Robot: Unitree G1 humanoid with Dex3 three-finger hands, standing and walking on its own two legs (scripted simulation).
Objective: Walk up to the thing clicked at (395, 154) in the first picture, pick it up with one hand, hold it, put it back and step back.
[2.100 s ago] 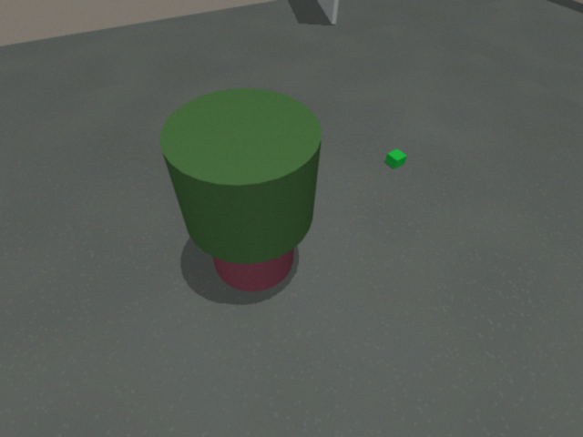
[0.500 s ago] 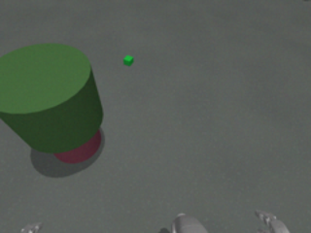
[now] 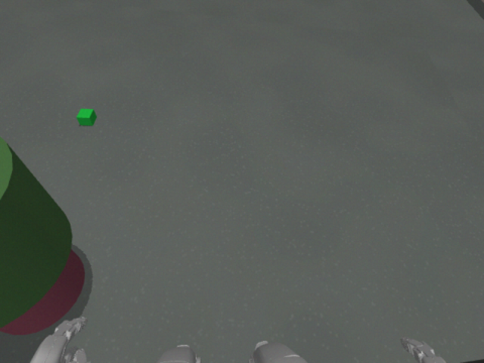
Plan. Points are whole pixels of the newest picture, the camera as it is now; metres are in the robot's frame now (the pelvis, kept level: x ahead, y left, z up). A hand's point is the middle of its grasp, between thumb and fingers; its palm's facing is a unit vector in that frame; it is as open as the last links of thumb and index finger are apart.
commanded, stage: walk up
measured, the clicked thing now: (86, 117) +1.42 +0.80 -0.72
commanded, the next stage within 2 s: stand in 1.96 s
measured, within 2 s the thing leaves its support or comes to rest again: neither
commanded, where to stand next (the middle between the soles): +0.07 -0.05 m, yaw -32 degrees
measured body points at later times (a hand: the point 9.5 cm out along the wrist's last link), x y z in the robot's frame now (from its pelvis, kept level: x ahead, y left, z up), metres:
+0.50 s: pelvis +0.00 -0.03 +0.00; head +0.02 -0.05 +0.45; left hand +0.16 +0.26 -0.09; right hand -0.03 -0.37 -0.11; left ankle +0.06 +0.10 -0.67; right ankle -0.03 -0.16 -0.71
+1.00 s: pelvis -0.01 -0.04 +0.00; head +0.00 -0.06 +0.45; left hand +0.21 +0.20 -0.10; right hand -0.11 -0.36 -0.12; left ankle +0.08 +0.09 -0.69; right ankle -0.05 -0.14 -0.71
